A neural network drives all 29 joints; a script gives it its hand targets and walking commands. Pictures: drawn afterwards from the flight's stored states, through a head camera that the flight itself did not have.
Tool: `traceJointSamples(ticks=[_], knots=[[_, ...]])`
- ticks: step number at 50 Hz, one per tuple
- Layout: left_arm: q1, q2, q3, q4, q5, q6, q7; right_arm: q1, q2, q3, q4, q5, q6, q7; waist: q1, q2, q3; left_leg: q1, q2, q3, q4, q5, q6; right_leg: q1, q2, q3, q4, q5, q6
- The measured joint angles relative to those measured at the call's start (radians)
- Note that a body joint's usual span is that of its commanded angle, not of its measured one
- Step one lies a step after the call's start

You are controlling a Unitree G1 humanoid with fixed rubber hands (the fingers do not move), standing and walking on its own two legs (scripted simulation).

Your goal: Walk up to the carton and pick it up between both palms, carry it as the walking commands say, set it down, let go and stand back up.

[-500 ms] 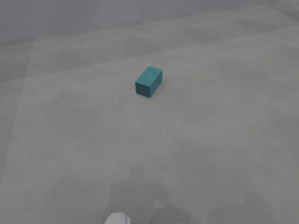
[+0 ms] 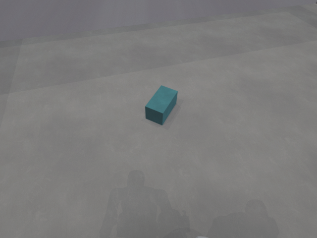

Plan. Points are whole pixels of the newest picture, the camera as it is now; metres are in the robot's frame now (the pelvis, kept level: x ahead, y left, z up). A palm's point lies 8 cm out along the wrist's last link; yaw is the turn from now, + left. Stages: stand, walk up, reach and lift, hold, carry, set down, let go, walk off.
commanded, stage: walk up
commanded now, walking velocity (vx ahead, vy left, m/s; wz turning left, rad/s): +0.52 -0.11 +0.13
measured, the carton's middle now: (161, 104) +1.19 +0.02 -0.70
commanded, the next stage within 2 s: none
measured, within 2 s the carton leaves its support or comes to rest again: neither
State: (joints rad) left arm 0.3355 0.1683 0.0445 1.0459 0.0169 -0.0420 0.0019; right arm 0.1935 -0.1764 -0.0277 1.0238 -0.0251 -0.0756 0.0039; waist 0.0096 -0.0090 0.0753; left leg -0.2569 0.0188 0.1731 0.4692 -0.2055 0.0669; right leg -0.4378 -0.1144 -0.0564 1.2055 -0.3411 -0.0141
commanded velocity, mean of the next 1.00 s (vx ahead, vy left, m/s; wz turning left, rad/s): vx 0.49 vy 0.07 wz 0.00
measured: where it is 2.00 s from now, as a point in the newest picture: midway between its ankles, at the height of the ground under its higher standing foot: (160, 147)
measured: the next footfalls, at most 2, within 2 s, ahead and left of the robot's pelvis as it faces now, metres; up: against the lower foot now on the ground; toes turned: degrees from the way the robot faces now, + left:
right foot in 0.36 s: +0.37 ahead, -0.17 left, +0.00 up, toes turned -8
left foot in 0.86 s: +0.67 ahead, +0.13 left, +0.00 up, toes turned +8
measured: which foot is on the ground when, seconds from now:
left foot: down 0.00-0.36, up 0.38-0.84, down 0.86-1.00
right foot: up 0.00-0.34, down 0.36-0.86, up 0.88-1.00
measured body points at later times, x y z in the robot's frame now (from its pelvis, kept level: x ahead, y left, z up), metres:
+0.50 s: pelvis +0.29 -0.06 +0.00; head +0.33 -0.08 +0.45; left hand +0.37 +0.16 -0.14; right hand +0.25 -0.30 -0.16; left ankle +0.18 +0.08 -0.64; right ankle +0.33 -0.16 -0.74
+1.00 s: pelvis +0.56 +0.04 +0.00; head +0.61 +0.06 +0.44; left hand +0.53 +0.27 -0.17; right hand +0.66 -0.20 -0.14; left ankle +0.63 +0.13 -0.74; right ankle +0.44 -0.12 -0.64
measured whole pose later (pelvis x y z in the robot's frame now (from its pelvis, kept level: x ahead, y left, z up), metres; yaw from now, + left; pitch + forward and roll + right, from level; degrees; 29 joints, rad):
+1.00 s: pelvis +0.56 +0.04 +0.00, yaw +0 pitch +1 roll -1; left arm 0.36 0.18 0.05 1.04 0.02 -0.05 -0.01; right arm 0.15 -0.18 -0.03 1.00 -0.03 -0.08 0.02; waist 0.04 -0.03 0.08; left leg -0.37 0.04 0.14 0.52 -0.17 0.05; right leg -0.34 -0.10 -0.03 1.14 -0.39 -0.01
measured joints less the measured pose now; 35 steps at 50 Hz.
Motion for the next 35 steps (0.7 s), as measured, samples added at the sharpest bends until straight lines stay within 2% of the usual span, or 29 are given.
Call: traceJointSamples(ticks=[4,10,14,17,19,21,22,24,26,30,35], knots=[[-0.111,0.047,0.023,-0.067,0.010,0.022,-0.009,0.122,0.003,0.003,0.042,0.009,-0.001,0.000,-0.046,-0.007,-0.021,0.116,0.004,-0.042,-0.092,-0.011,-0.015,-0.125,-0.027,-0.016,-0.113,0.127,0.038],[-0.195,0.055,0.026,-0.092,0.006,0.037,-0.042,0.240,0.010,0.009,0.093,0.012,-0.002,-0.001,-0.074,-0.009,-0.043,0.257,0.033,-0.057,-0.207,-0.049,-0.054,-0.173,-0.027,-0.022,-0.401,0.325,0.061],[-0.222,0.032,0.011,-0.085,-0.001,0.031,-0.050,0.286,0.014,0.006,0.101,0.007,-0.006,-0.006,-0.089,-0.007,-0.049,0.330,0.038,-0.044,-0.244,-0.104,-0.082,-0.118,-0.007,-0.056,-0.580,0.289,0.050],[-0.234,0.012,0.000,-0.080,0.001,0.015,-0.043,0.313,0.016,0.002,0.113,0.009,-0.002,-0.010,-0.104,0.000,-0.058,0.351,0.043,-0.039,-0.190,-0.192,-0.112,-0.041,0.026,-0.083,-0.675,0.222,0.034],[-0.250,-0.011,0.000,-0.076,0.011,-0.011,-0.029,0.302,0.013,0.000,0.136,0.013,0.011,-0.012,-0.093,0.031,-0.042,0.286,0.083,-0.053,0.019,-0.283,-0.111,-0.012,0.056,-0.103,-0.668,0.227,0.002],[-0.246,-0.023,-0.005,-0.080,0.017,-0.037,-0.017,0.253,0.016,0.000,0.135,0.017,0.026,-0.011,-0.080,0.028,-0.015,0.134,0.073,-0.105,0.387,-0.307,-0.086,0.005,0.055,-0.103,-0.614,0.159,-0.022],[-0.231,-0.028,-0.006,-0.074,0.016,-0.041,-0.013,0.231,0.015,-0.002,0.126,0.018,0.027,-0.009,-0.073,0.020,-0.011,0.061,0.058,-0.119,0.529,-0.281,-0.082,0.032,0.048,-0.100,-0.620,0.137,-0.026],[-0.185,-0.037,-0.006,-0.051,0.013,-0.041,-0.006,0.189,0.000,-0.008,0.103,0.014,0.025,-0.006,-0.055,0.017,-0.016,-0.063,0.052,-0.124,0.677,-0.205,-0.079,0.101,0.039,-0.095,-0.670,0.125,-0.013],[-0.133,-0.032,0.014,-0.037,-0.001,-0.047,0.021,0.147,-0.015,-0.023,0.071,0.010,0.032,0.000,-0.029,0.025,-0.026,-0.165,0.068,-0.128,0.700,-0.126,-0.080,0.171,0.038,-0.093,-0.730,0.121,-0.008],[-0.021,-0.003,0.016,-0.001,-0.007,-0.041,0.013,0.057,-0.043,-0.040,0.009,-0.008,0.058,0.016,0.018,0.040,-0.037,-0.309,0.111,-0.136,0.627,0.021,-0.089,0.284,0.038,-0.073,-0.808,0.101,0.004],[0.103,-0.003,0.014,0.036,-0.002,-0.031,0.007,-0.028,-0.042,-0.033,-0.044,-0.010,0.079,0.048,0.045,0.037,-0.041,-0.377,0.119,-0.114,0.427,0.162,-0.101,0.396,0.016,-0.062,-0.861,0.048,0.039]])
